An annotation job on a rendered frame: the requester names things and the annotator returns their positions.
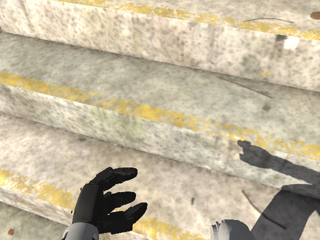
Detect left robot forearm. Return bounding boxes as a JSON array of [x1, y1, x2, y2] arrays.
[[61, 222, 99, 240]]

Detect robot right thigh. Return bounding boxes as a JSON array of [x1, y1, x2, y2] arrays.
[[210, 219, 256, 240]]

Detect robot left hand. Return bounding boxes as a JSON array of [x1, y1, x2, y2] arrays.
[[71, 167, 148, 235]]

